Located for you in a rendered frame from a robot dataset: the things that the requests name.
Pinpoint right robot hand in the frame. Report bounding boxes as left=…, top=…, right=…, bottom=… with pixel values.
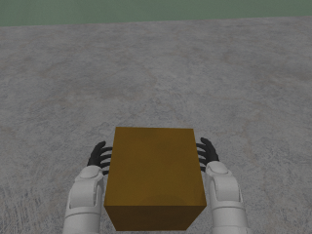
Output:
left=196, top=137, right=219, bottom=173

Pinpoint left robot hand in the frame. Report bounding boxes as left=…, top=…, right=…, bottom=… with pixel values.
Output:
left=87, top=140, right=113, bottom=176

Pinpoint carton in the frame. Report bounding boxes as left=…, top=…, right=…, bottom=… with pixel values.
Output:
left=103, top=127, right=207, bottom=231

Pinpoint robot left forearm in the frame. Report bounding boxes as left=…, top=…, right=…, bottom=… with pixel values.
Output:
left=62, top=165, right=104, bottom=234

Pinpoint robot right forearm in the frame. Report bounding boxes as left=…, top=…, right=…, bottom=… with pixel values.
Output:
left=205, top=161, right=254, bottom=234

